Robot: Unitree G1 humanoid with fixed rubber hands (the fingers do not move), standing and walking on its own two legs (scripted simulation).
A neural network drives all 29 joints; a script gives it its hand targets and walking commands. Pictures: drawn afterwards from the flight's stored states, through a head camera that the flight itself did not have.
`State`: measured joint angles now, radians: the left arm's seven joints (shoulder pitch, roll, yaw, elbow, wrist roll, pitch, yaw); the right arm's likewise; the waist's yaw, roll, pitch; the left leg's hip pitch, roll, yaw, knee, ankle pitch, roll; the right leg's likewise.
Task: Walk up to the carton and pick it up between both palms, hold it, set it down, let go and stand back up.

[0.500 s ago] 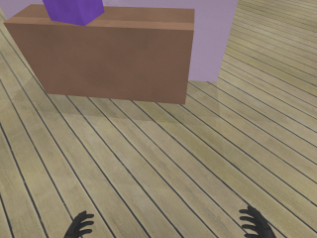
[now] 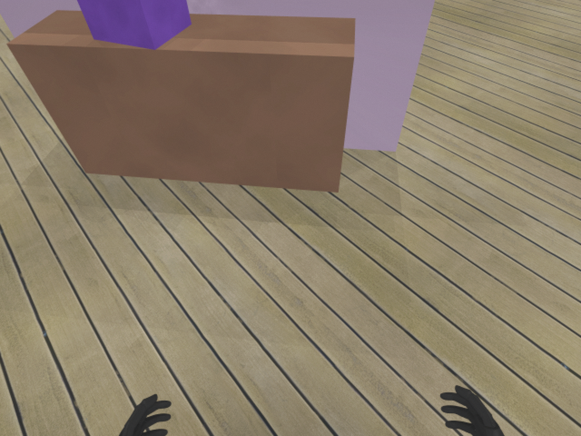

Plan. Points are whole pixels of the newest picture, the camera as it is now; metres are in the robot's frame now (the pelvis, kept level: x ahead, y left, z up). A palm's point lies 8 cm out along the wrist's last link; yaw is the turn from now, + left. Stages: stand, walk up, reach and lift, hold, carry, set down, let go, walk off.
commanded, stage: stand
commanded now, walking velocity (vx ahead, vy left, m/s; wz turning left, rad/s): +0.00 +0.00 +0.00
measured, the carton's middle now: out of the picture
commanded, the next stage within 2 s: walk up in 0.62 s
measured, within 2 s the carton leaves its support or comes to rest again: neither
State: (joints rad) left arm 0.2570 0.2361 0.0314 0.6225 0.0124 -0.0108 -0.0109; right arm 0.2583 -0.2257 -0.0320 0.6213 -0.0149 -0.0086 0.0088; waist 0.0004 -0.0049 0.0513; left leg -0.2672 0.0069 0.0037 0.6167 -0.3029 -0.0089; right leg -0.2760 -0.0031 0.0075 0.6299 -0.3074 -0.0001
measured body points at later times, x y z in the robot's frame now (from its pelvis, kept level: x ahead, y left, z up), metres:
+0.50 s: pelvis +0.00 +0.00 +0.00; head +0.00 +0.00 +0.45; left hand +0.13 +0.25 -0.10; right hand +0.13 -0.25 -0.10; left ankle +0.02 +0.13 -0.73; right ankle +0.02 -0.12 -0.73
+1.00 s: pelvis +0.02 +0.03 +0.00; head +0.02 +0.02 +0.45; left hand +0.08 +0.32 -0.11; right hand +0.16 -0.24 -0.10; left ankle +0.06 +0.16 -0.68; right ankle +0.02 -0.12 -0.73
